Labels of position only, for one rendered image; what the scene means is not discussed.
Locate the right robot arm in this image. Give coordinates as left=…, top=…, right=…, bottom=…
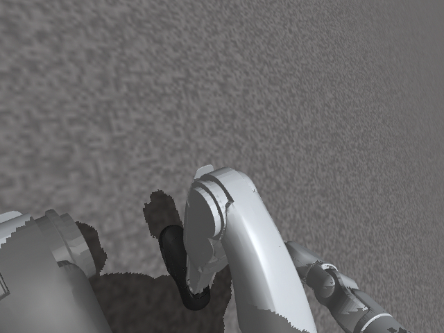
left=306, top=262, right=415, bottom=333

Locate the right robot foot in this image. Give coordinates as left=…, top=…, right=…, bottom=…
left=159, top=225, right=210, bottom=311

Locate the right robot hand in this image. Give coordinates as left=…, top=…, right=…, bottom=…
left=283, top=240, right=325, bottom=288

